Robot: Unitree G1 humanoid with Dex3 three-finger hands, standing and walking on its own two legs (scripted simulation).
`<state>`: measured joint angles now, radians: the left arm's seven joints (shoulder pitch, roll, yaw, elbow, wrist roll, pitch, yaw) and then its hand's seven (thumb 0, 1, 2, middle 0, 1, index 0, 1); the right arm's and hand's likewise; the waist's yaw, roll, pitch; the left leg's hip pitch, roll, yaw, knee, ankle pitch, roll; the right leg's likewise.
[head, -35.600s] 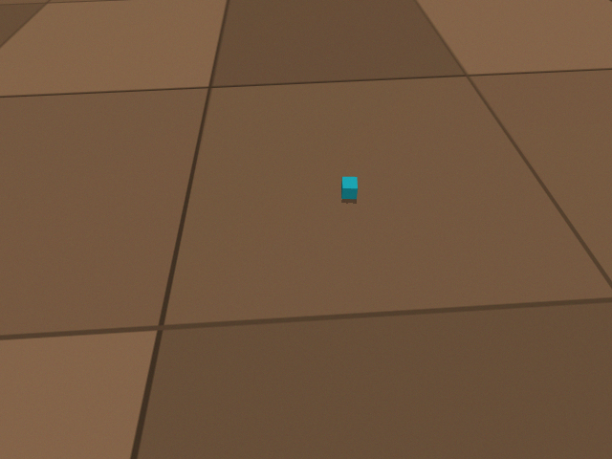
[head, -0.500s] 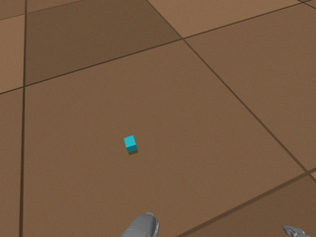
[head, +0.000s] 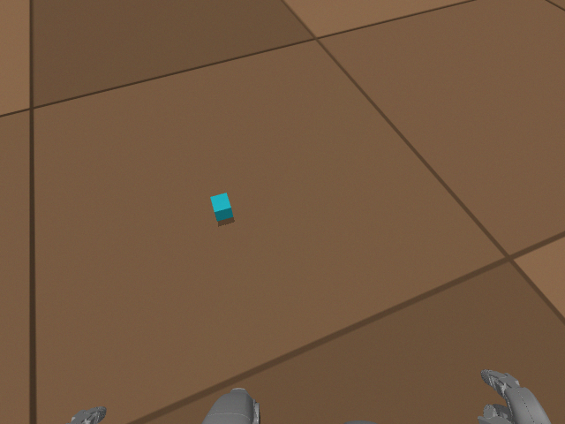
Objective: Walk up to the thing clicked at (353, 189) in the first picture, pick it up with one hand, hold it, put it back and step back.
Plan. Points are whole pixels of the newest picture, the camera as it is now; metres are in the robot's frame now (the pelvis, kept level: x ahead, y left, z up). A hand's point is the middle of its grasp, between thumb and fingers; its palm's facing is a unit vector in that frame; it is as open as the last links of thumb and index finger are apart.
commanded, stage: step back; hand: left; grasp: from above
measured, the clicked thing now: (221, 207) +0.94 +0.31 -0.72
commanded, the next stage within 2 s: stand in 1.22 s
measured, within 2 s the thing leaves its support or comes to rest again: neither
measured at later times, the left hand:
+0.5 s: hand out of the picture -0.09 +0.28 -0.13, palm faces +0.10 -0.91 -0.39, open 7.4 cm
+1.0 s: hand out of the picture -0.03 +0.28 -0.14, palm faces +0.09 -0.93 -0.36, open 7.3 cm
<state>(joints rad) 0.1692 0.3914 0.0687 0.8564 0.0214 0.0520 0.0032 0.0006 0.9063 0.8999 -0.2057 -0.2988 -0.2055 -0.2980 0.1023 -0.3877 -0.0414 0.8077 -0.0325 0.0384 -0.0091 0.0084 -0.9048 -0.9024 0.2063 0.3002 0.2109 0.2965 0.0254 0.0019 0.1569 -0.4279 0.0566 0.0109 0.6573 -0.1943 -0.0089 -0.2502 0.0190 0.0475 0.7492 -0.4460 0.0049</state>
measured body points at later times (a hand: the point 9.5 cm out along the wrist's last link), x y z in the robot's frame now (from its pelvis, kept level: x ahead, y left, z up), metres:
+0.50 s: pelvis -0.11 -0.01 +0.01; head -0.10 +0.00 +0.46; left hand -0.09 +0.33 -0.11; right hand -0.02 -0.30 -0.11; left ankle -0.13 +0.12 -0.72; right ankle -0.06 -0.13 -0.70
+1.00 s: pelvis -0.08 +0.01 +0.02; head -0.06 +0.02 +0.47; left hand -0.03 +0.33 -0.11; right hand +0.03 -0.28 -0.11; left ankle -0.11 +0.12 -0.72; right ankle -0.06 -0.13 -0.72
